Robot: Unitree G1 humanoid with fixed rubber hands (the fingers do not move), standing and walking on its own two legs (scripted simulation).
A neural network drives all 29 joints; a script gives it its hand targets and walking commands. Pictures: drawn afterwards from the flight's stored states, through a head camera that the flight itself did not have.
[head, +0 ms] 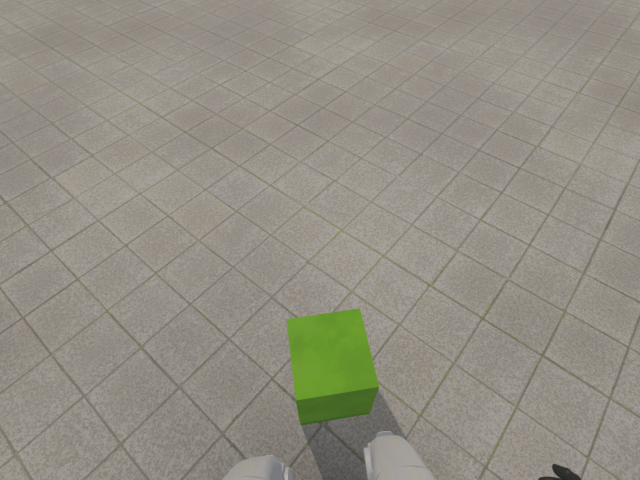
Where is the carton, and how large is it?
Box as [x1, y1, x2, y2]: [287, 308, 378, 424]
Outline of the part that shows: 359,308 287,319 295,399 301,424 369,413 378,388 378,384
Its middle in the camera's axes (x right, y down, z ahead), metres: +0.03 +0.36 +1.07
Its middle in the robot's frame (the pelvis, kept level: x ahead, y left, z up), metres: +0.46 -0.02 -0.59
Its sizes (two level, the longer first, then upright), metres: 0.210 0.200 0.250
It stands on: the floor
